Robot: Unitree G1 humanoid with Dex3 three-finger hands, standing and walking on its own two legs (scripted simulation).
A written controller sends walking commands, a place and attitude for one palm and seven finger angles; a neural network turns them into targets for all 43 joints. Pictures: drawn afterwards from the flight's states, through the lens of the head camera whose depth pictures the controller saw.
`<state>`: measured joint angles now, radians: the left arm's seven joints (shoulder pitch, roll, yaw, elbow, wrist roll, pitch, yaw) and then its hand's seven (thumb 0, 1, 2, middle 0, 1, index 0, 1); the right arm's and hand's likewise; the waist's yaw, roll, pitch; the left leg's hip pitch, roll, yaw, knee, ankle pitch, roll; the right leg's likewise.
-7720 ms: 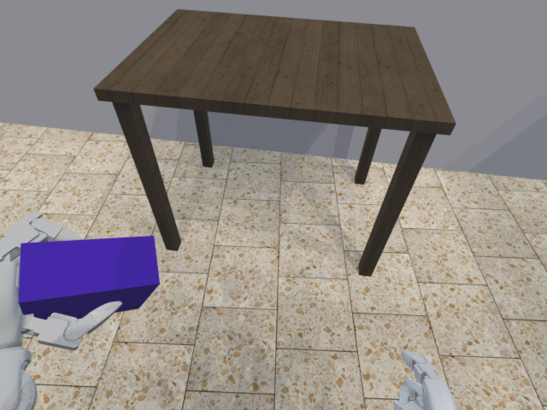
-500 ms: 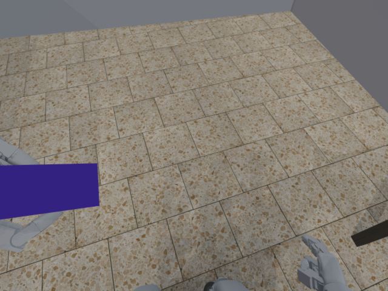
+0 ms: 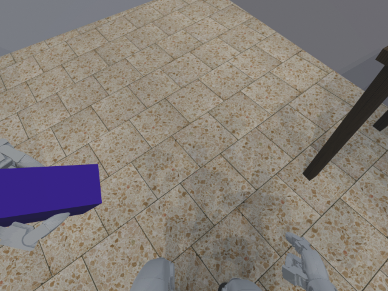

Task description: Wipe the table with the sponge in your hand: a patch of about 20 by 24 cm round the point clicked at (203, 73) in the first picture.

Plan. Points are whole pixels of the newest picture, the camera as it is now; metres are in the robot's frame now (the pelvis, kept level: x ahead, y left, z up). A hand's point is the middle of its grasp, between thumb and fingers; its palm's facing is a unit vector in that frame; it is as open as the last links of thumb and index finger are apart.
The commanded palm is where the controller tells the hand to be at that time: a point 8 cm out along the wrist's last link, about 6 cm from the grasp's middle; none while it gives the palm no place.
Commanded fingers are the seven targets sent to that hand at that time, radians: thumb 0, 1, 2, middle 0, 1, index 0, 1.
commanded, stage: turn to face it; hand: left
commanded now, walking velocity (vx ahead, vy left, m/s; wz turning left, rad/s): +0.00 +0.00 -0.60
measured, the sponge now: (60, 194) +0.24 +0.20 +0.15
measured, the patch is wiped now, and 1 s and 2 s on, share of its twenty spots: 0.00 0.00 0.00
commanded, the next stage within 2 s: none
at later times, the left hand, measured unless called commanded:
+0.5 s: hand (71, 197) +0.23 +0.16 +0.18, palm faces +0.18 -0.87 -0.45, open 9.4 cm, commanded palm +0.19 +0.21 +0.18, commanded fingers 0.00 0.10 1.30 -1.20 -1.60 -1.20 -1.60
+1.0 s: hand (159, 224) +0.20 +0.04 +0.18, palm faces -0.13 -0.87 -0.48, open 9.4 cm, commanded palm +0.17 +0.11 +0.18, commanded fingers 0.00 0.10 1.30 -1.20 -1.60 -1.20 -1.60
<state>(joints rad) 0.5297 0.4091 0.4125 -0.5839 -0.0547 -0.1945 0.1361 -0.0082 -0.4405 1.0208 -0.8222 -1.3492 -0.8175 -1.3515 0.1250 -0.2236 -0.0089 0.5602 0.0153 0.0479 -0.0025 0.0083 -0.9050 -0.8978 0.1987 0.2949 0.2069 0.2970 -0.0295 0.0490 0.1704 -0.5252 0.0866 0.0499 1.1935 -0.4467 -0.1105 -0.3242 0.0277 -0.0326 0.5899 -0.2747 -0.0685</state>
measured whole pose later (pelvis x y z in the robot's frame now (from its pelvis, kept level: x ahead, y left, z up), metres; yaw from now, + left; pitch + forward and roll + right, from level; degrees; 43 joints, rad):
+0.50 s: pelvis -0.05 -0.01 +0.00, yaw -18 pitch +0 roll +0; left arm 0.44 0.37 0.37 -0.53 -0.03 -0.16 0.14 -0.01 -0.44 1.02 -0.82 -1.35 -0.82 -1.35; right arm 0.18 -0.16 0.02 0.49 0.02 0.01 0.00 0.01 -0.91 -0.90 0.20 0.29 0.20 0.30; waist 0.07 0.02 0.08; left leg -0.20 0.16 0.17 0.57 -0.34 -0.08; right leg -0.46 0.01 -0.06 0.89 -0.43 0.05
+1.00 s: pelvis -0.12 -0.03 +0.00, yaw -34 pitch +2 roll +3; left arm 0.51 0.40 0.40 -0.58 -0.05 -0.16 0.15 -0.01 -0.44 1.02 -0.82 -1.35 -0.82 -1.35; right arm 0.17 -0.28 -0.04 0.52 0.02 0.08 -0.02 0.01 -0.91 -0.90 0.19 0.29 0.20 0.30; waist 0.00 -0.04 0.06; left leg -0.25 0.03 0.07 0.55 -0.43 -0.04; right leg -0.44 0.11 0.10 0.52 -0.11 -0.08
